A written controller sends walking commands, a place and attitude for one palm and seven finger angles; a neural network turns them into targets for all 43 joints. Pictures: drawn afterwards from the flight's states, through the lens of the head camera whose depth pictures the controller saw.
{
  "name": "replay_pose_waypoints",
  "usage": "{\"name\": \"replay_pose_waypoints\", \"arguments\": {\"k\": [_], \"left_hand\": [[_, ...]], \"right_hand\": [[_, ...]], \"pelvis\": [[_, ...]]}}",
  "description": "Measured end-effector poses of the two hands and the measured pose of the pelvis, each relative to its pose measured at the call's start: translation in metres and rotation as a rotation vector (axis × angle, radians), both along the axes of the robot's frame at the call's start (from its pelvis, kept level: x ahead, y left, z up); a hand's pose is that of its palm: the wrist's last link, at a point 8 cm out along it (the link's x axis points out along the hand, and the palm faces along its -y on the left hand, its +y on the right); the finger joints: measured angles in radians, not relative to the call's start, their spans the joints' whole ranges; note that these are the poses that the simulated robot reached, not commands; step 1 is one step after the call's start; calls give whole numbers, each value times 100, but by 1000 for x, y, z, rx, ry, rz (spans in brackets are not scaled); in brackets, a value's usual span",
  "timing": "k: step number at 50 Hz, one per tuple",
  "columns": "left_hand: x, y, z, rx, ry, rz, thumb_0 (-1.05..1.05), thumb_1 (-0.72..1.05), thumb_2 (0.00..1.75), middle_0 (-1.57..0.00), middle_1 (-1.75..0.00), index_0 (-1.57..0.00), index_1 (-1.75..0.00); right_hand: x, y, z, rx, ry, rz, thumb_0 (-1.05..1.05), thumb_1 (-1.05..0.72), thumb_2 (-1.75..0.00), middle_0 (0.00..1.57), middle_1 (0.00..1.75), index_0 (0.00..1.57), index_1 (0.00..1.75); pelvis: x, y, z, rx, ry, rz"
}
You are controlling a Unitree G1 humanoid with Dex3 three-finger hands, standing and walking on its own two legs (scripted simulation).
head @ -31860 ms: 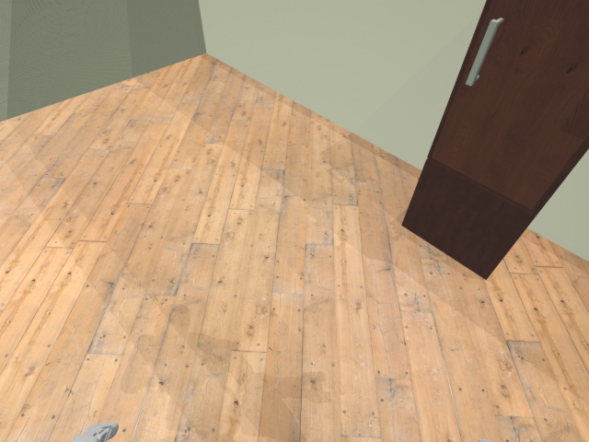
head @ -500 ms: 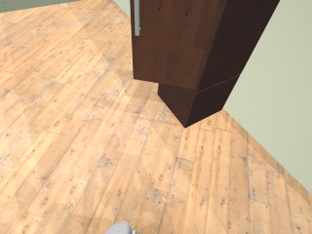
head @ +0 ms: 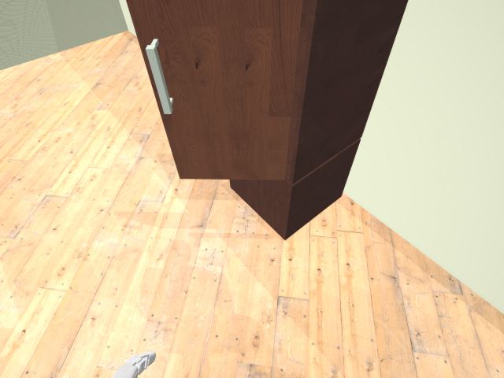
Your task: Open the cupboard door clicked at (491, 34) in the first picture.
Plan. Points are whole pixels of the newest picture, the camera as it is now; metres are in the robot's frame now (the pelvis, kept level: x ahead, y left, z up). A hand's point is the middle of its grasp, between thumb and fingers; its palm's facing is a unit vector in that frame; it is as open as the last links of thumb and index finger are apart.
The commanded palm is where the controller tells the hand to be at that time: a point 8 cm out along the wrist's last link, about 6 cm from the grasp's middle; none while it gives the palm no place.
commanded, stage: take the last steps up to it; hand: left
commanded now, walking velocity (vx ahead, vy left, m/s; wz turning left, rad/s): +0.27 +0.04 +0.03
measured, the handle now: (162, 78) +0.76 +0.24 +0.07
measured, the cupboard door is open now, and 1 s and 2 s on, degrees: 49 49 49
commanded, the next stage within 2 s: come to a stop and stand still in 0.28 s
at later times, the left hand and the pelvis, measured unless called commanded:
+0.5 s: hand out of the picture +0.15 +0.24 -0.18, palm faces +0.07 -0.99 -0.14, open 7.3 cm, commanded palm none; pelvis +0.16 +0.07 +0.01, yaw -1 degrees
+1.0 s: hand (157, 324) +0.24 +0.20 -0.16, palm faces -0.03 -0.97 -0.24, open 7.4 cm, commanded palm none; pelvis +0.17 +0.02 +0.01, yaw -2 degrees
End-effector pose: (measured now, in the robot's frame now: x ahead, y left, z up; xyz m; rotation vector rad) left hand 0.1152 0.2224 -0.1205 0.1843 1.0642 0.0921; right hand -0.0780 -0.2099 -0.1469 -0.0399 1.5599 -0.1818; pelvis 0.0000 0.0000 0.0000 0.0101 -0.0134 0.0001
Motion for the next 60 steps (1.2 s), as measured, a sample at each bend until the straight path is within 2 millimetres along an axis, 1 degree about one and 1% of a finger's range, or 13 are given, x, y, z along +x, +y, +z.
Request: {"name": "replay_pose_waypoints", "arguments": {"k": [3,4,10,16,19,24,30,35,40,44,49,54,60], "left_hand": [[-12,-2,-3,-14,65,55,0,92,90,-20,-30,-20,-30],[-16,3,-3,-4,79,89,-1,93,90,-20,-30,-21,-30],[-46,26,-12,-8,255,141,-1,95,90,-20,-30,-20,-30],[-62,45,-35,-68,423,190,0,93,90,-20,-30,-20,-30],[-47,56,-39,-76,463,174,1,92,90,-20,-30,-20,-30],[14,69,-32,-70,382,150,1,92,90,-19,-30,-20,-30],[81,75,-27,-61,280,115,1,91,90,-19,-30,-20,-30],[118,74,-22,-30,230,79,0,91,90,-19,-30,-20,-30],[139,63,-13,13,191,44,1,91,90,-19,-30,-20,-30],[143,49,-12,59,147,26,0,91,90,-20,-30,-20,-30],[128,28,-4,59,176,15,1,91,90,-20,-30,-20,-30],[109,24,-7,33,193,51,1,92,90,-20,-30,-21,-30],[78,46,-24,8,249,98,1,92,90,-20,-30,-21,-30]], "right_hand": [[41,-7,7,-20,-34,17,1,-91,-90,20,30,20,30],[58,-10,10,-28,-56,27,1,-91,-90,20,30,20,30],[172,-10,22,-74,-222,99,1,-91,-90,19,30,19,30],[280,16,26,-125,-384,183,1,-92,-90,19,30,19,30],[308,32,30,-140,-437,190,0,-91,-90,19,30,19,30],[313,56,34,-135,-398,163,0,-92,-90,19,30,20,30],[307,50,36,-165,-305,135,-1,-95,-90,20,30,20,30],[290,38,34,-169,-249,89,0,-93,-90,20,30,20,30],[266,20,24,-146,-199,44,0,-91,-90,20,30,20,30],[246,1,7,-107,-162,5,0,-91,-90,20,30,20,30],[236,-11,3,-78,-123,-8,0,-91,-90,20,30,20,30],[244,-11,10,-79,-138,18,1,-91,-90,19,30,20,30],[270,-1,15,-123,-221,76,1,-91,-90,19,30,20,30]], "pelvis": [[19,-1,7,-10,1,2],[26,0,9,-13,4,5],[67,12,12,-28,15,14],[118,46,-2,-45,7,6],[135,59,-4,-36,-1,-11],[156,71,7,-30,5,-14],[169,73,12,-44,18,-14],[173,63,12,-53,25,-24],[171,47,11,-49,35,-29],[169,27,1,-3,44,-40],[168,18,5,-6,30,-37],[167,18,9,4,15,-35],[161,34,2,-11,3,-23]]}}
